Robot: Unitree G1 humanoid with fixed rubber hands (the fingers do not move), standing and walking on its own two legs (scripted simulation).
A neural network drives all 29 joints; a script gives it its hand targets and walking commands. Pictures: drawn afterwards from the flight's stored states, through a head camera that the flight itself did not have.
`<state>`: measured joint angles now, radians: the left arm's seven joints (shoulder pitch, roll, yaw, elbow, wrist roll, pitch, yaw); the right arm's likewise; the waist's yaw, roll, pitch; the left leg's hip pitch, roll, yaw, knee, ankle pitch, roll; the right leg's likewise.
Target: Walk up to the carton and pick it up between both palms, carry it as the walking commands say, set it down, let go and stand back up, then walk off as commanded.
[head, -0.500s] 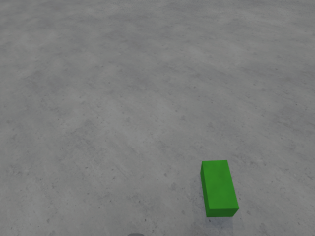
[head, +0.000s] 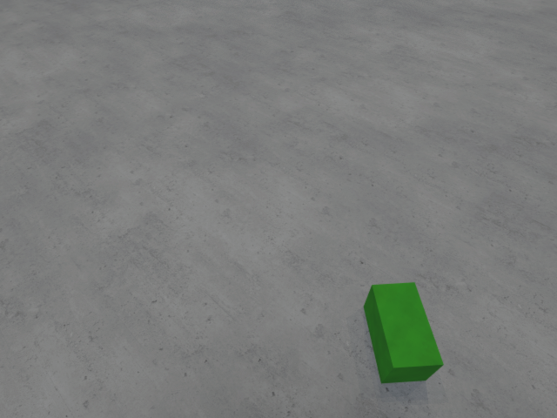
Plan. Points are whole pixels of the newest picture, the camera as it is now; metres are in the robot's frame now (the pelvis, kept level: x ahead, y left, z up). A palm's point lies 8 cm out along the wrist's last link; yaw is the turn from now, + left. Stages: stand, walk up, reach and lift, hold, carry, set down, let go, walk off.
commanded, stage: walk off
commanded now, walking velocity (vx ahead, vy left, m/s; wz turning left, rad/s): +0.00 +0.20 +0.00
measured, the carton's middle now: (398, 331) +0.50 -0.38 -0.68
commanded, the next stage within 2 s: stand in 0.38 s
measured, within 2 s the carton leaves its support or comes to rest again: neither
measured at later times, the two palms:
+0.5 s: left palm out of the picture -0.03 +0.41 -0.14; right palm out of the picture +0.08 -0.13 -0.13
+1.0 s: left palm out of the picture -0.01 +0.43 -0.13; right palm out of the picture +0.05 -0.06 -0.12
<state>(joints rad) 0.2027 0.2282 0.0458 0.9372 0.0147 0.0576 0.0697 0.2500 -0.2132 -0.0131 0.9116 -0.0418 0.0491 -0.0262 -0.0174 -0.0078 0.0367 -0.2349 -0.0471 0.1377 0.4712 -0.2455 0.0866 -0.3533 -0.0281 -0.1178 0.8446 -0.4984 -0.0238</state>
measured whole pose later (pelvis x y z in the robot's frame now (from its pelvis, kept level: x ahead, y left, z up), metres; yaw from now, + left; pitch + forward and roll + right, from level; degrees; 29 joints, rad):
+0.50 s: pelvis -0.01 +0.13 -0.01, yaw +1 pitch +0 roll +1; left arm 0.30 0.29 0.09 0.98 0.04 0.03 0.04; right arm 0.19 -0.24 -0.05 0.91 -0.03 0.04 0.02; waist 0.05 -0.04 0.07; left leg -0.26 0.05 0.06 0.51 -0.23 -0.05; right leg -0.30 -0.18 -0.05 0.65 -0.40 0.06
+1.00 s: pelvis +0.01 +0.19 +0.01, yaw -3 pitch +0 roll +0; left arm 0.37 0.19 0.05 1.05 0.02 0.00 0.02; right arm 0.26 -0.22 -0.05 0.95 -0.03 -0.01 0.01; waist 0.03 0.00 0.00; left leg -0.34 0.02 0.07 0.77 -0.42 -0.02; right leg -0.13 -0.01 0.02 0.40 -0.28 -0.01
